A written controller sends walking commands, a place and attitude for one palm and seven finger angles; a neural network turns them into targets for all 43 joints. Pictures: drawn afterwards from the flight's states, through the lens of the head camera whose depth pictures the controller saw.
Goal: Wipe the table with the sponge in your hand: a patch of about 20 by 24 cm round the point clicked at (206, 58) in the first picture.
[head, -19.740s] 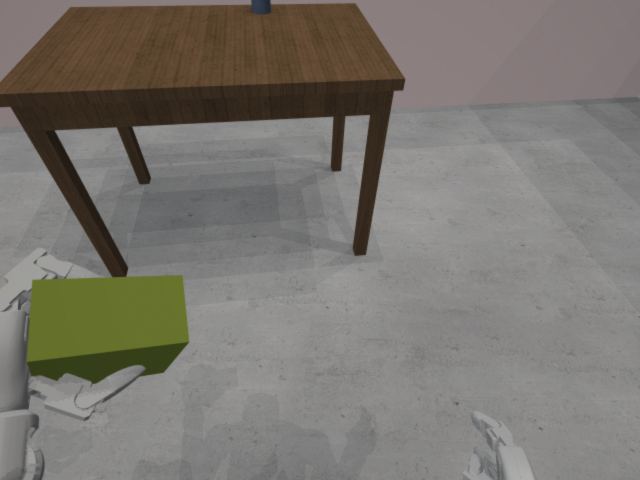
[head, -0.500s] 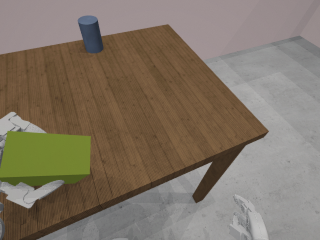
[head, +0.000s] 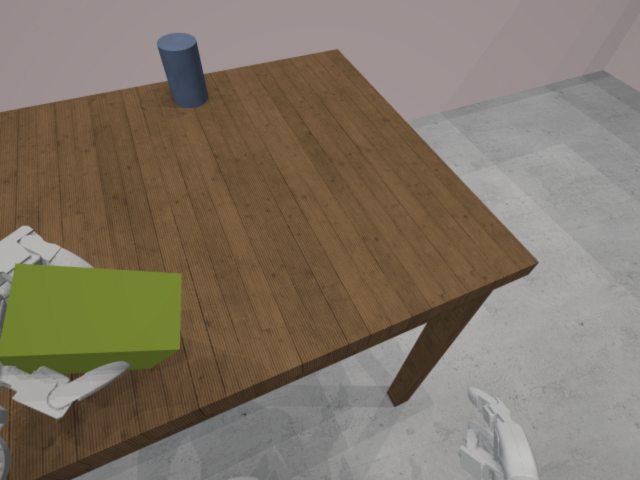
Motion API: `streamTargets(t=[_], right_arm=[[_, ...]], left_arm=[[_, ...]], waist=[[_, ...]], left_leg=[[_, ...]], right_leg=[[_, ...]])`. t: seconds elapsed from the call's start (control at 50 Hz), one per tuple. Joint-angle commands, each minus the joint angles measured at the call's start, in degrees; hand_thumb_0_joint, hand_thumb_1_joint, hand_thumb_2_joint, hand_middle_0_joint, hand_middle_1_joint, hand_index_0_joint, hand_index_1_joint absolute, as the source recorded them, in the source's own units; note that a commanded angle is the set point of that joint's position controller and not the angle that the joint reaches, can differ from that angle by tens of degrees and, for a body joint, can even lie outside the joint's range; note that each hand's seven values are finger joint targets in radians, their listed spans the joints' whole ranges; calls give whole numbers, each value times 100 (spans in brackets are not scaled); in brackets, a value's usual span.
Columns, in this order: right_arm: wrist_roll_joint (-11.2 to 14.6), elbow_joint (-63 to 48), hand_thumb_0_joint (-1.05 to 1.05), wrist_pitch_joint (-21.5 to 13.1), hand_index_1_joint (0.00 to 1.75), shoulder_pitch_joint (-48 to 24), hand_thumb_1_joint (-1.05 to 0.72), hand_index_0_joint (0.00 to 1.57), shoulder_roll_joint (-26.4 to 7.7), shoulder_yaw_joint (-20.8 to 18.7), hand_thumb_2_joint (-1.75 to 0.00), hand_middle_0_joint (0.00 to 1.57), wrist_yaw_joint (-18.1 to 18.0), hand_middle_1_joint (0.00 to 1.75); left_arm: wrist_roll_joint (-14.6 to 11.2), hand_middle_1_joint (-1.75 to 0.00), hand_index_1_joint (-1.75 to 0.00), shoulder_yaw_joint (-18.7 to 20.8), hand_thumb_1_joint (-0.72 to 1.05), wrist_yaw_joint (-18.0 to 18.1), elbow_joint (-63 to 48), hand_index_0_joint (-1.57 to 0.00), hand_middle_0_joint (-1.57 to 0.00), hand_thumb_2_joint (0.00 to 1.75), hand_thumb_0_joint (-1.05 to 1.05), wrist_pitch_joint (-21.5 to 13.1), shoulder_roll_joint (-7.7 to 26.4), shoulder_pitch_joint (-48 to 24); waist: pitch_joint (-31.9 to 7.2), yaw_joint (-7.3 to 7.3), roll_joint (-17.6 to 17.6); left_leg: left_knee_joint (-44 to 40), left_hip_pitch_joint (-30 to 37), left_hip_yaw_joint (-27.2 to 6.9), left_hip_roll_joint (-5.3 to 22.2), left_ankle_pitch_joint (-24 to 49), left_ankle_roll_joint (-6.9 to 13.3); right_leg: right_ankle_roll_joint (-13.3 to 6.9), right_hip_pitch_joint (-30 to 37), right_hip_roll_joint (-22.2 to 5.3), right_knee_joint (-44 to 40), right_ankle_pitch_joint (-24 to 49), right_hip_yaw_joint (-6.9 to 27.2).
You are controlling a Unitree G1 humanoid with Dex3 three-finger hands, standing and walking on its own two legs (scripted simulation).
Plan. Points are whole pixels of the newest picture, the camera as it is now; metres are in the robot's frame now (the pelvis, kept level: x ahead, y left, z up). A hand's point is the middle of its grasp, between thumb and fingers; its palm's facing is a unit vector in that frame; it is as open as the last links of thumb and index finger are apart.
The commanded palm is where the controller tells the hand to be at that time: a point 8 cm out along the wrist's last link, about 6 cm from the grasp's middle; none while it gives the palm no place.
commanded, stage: shuffle to correct the standing spot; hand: left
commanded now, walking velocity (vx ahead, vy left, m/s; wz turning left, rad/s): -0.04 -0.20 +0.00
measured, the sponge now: (119, 325) +0.23 +0.20 +0.14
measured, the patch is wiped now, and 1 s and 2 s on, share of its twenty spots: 0.00 0.00 0.00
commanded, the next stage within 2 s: come to a stop and stand still in 1.06 s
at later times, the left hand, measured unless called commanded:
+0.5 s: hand (68, 325) +0.22 +0.23 +0.16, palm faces +0.29 -0.86 -0.43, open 10.6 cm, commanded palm +0.16 +0.28 +0.18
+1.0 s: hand (66, 325) +0.22 +0.23 +0.16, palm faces +0.29 -0.85 -0.43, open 10.6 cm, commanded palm +0.16 +0.28 +0.18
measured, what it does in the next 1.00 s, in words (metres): stands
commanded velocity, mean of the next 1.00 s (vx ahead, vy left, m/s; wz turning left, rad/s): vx -0.05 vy -0.19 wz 0.00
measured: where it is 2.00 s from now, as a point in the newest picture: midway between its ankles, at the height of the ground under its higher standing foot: outside the picture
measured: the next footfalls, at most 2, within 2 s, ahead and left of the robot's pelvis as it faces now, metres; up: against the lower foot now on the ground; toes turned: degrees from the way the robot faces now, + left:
none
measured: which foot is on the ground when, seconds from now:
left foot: down 0.00-1.00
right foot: down 0.00-1.00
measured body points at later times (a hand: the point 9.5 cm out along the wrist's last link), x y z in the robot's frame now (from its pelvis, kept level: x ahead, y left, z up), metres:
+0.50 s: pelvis +0.00 +0.00 +0.00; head +0.03 +0.01 +0.45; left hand +0.20 +0.28 +0.18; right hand +0.17 -0.23 -0.08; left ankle +0.03 +0.16 -0.73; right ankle -0.02 -0.06 -0.73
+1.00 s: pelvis +0.00 +0.00 +0.00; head +0.03 +0.01 +0.45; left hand +0.19 +0.28 +0.19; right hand +0.17 -0.23 -0.08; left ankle +0.03 +0.16 -0.73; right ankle -0.02 -0.06 -0.73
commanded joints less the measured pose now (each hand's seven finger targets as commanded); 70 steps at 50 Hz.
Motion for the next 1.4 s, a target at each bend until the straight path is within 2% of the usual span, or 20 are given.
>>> streamTargets(t=[0.0, 0.04, 0.18, 0.26, 0.32, 0.44, 0.6, 0.74, 0.88, 0.96, 1.04, 1.16, 1.18, 1.2, 1.22, 1.24, 1.26, 1.3, 1.34, 1.38], right_arm=[[-25, -832, 0, -303, 30, -370, -90, 20, -706, -318, -90, 20, -61, 30], [26, -825, 0, -317, 30, -450, -90, 20, -674, -300, -90, 20, -79, 30], [-27, -867, 0, -316, 30, -418, -90, 20, -729, -333, -90, 20, -71, 30], [-27, -815, 0, -293, 30, -349, -90, 20, -702, -282, -90, 20, -58, 30], [-4, -852, 0, -309, 30, -339, -90, 20, -723, -343, -90, 20, -53, 30], [24, -837, 0, -307, 30, -442, -90, 20, -681, -299, -90, 20, -74, 30], [-39, -830, 0, -295, 30, -384, -90, 20, -709, -282, -90, 20, -64, 30], [27, -841, 0, -327, 30, -474, -90, 20, -686, -296, -90, 20, -80, 30], [-29, -883, 0, -314, 30, -405, -90, 20, -729, -315, -90, 20, -80, 30], [-24, -845, 0, -294, 30, -337, -90, 20, -711, -272, -90, 20, -63, 30], [36, -856, 0, -313, 30, -423, -90, 20, -688, -297, -90, 20, -84, 30], [-14, -824, 0, -276, 30, -404, -90, 20, -675, -242, -90, 20, -83, 30], [-336, -142, 0, -852, 30, 783, -90, 20, -904, -656, -90, 20, -198, 30], [-231, -335, 0, -875, 30, 64, -90, 20, -580, -515, -90, 20, -204, 30], [-84, -668, 0, -968, 30, 225, -90, 20, -857, -552, -90, 20, -130, 30], [-19, -688, 0, -972, 30, 196, -90, 20, -859, -508, -90, 20, -25, 30], [-34, -784, 0, -909, 30, 261, -90, 20, -976, -552, -90, 20, 61, 30], [-34, -921, 0, -905, 30, -105, -90, 20, -849, -503, -90, 20, 196, 30], [48, -953, 0, -970, 30, -314, -90, 20, -706, -384, -90, 20, 261, 30], [-25, -954, 0, -920, 30, -254, -90, 20, -711, -390, -90, 20, 186, 30]], left_arm=[[-89, -160, -160, 695, 10, 154, -1191, -120, -120, 130, 0, -403, 882, -400], [-103, -160, -160, 735, 10, 191, -1191, -120, -120, 130, 0, -393, 973, -332], [-81, -160, -160, 776, 10, 160, -1316, -120, -120, 130, 0, -411, 975, -381], [-84, -160, -160, 645, 10, 161, -1136, -120, -120, 130, 0, -401, 798, -183], [-97, -160, -160, 748, 10, 171, -1177, -120, -120, 130, 0, -388, 952, -336], [-115, -160, -160, 797, 10, 190, -1237, -120, -120, 130, 0, -372, 1002, -179], [-90, -160, -160, 715, 10, 184, -1191, -120, -120, 130, 0, -393, 916, -355], [-107, -160, -160, 725, 10, 203, -1261, -120, -120, 130, 0, -370, 965, -298], [-76, -160, -160, 797, 10, 173, -1277, -120, -120, 130, 0, -375, 995, -269], [-104, -160, -160, 637, 10, 160, -1167, -120, -120, 130, 0, -369, 790, -98], [-121, -160, -160, 735, 10, 198, -1214, -120, -120, 130, 0, -342, 964, -170], [-121, -160, -160, 697, 10, 228, -1118, -120, -120, 130, 0, -355, 861, -161], [707, -160, -160, 3888, 10, -25, -1490, -120, -120, 130, 0, -977, 5070, -5583], [299, -160, -160, 1750, 10, -282, 1237, -120, -120, 130, 0, -740, 1955, -2971], [282, -160, -160, 1221, 10, -375, 1583, -120, -120, 130, 0, -751, 1339, -1703], [145, -160, -160, 450, 10, -376, 1120, -120, -120, 130, 0, -809, 543, -1113], [141, -160, -160, 539, 10, -321, 116, -120, -120, 130, 0, -909, 723, -1207], [171, -160, -160, 476, 10, -211, -611, -120, -120, 130, 0, -953, 695, -1053], [197, -160, -160, 524, 10, -55, -724, -120, -120, 130, 0, -890, 666, -465], [160, -160, -160, 941, 10, 75, -842, -120, -120, 130, 0, -928, 1038, -468]], waist=[[-955, -44, 228], [-946, -63, 306], [-1038, -8, 489], [-1032, -37, 398], [-1006, -34, 236], [-1128, -36, 315], [-902, -32, 327], [-1041, -44, 384], [-1064, 6, 520], [-1176, -35, 428], [-1137, -52, 298], [-1039, -39, 260], [-238, 295, -1297], [-866, 272, -1083], [-1014, 444, -371], [-1431, 312, 869], [-1705, 267, 1097], [-1709, 385, 684], [-1478, 368, 214], [-1125, 301, -743]], left_leg=[[-124, 689, -427, 214, 491, 488], [-138, 842, -441, 157, 487, 471], [-281, 764, -575, 373, 1200, 532], [-177, 729, -455, 268, 842, 523], [-54, 676, -436, 193, 612, 462], [-85, 922, -475, 242, 1256, 507], [-214, 574, -508, 260, 441, 512], [-143, 907, -485, 206, 768, 499], [-353, 733, -626, 433, 1144, 551], [-201, 814, -489, 303, 1072, 515], [-93, 880, -446, 190, 814, 470], [-7, 762, -403, 140, 760, 502], [182, -133, 831, -222, 721, 316], [62, -80, 368, -781, 734, 370], [22, 221, 477, -565, 822, 331], [-438, 889, 461, -406, 1475, 517], [-425, 1196, 214, -69, 2175, 712], [-164, 962, -75, 257, 2608, 867], [-96, 519, 122, -43, 1531, 643], [448, 207, 157, -497, 164, 454]], right_leg=[[143, -309, -1042, -606, 1469, 919], [56, -437, -1095, -589, 1441, 1002], [259, -135, -923, -457, 1692, 747], [195, -178, -966, -555, 1580, 744], [110, -260, -1096, -561, 1548, 914], [166, -224, -1041, -470, 1882, 865], [190, -305, -997, -590, 1313, 795], [105, -399, -1066, -516, 1575, 938], [308, -124, -869, -489, 1560, 666], [193, -158, -947, -507, 1664, 704], [89, -323, -1090, -555, 1655, 949], [130, -344, -1123, -593, 1598, 890], [1092, -440, -921, -1307, 3700, 1035], [440, 70, -1315, -521, 4479, 1472], [711, 252, -1339, -328, 4974, 1698], [821, 300, -1205, 284, 4774, 1250], [1011, 159, -1047, 791, 3995, 942], [1106, 102, -855, 882, 2478, 708], [848, 255, -837, 167, 1805, 735], [621, -120, -1226, -657, 1509, 1360]])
